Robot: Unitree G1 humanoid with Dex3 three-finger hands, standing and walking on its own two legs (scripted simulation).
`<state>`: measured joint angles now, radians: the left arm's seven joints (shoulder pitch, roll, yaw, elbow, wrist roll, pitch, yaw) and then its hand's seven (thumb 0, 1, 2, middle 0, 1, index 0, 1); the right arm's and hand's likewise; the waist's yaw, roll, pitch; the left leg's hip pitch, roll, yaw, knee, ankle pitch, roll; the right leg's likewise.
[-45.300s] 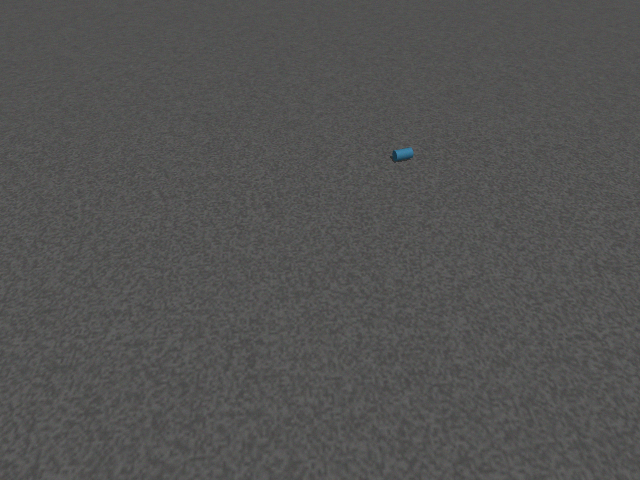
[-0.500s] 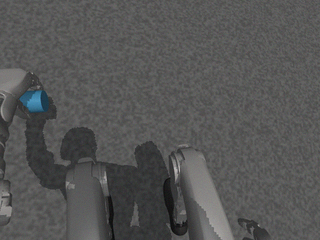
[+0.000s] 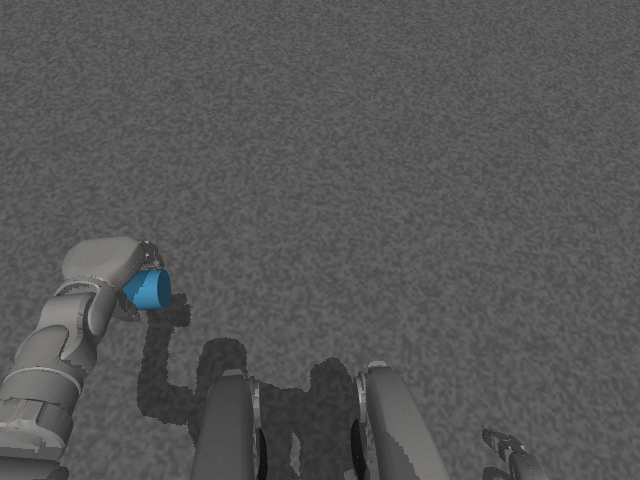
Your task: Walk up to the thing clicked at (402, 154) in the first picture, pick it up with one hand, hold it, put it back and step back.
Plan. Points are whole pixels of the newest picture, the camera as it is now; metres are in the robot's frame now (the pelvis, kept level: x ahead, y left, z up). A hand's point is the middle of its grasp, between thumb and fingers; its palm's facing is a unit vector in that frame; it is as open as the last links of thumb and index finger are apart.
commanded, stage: lift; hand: left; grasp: from above
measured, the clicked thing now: (131, 290) +0.40 +0.26 -0.12
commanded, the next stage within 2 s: hold in 0.68 s
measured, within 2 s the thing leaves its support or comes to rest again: neither
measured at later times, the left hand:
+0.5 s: hand (88, 263) +0.37 +0.23 +0.06, palm faces -0.46 -0.06 -0.89, open 8.2 cm
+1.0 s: hand (64, 220) +0.38 +0.23 +0.12, palm faces -0.46 -0.05 -0.88, open 8.3 cm
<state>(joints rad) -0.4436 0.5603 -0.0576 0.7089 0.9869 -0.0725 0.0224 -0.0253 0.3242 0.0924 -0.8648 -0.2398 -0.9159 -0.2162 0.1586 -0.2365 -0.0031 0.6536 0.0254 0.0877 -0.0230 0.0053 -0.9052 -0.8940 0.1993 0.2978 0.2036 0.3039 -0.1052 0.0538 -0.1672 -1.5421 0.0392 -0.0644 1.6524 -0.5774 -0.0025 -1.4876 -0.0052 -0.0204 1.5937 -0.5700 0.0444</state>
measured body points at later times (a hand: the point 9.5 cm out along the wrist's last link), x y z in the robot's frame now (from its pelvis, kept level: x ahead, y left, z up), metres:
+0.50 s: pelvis +0.04 +0.00 +0.14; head +0.11 +0.00 +0.59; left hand +0.39 +0.23 +0.11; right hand +0.13 -0.27 +0.02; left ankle +0.08 +0.12 -0.53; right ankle +0.08 -0.15 -0.53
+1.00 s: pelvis +0.08 +0.00 +0.19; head +0.11 -0.01 +0.63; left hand +0.40 +0.23 +0.17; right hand +0.18 -0.27 +0.06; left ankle +0.08 +0.12 -0.53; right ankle +0.08 -0.14 -0.53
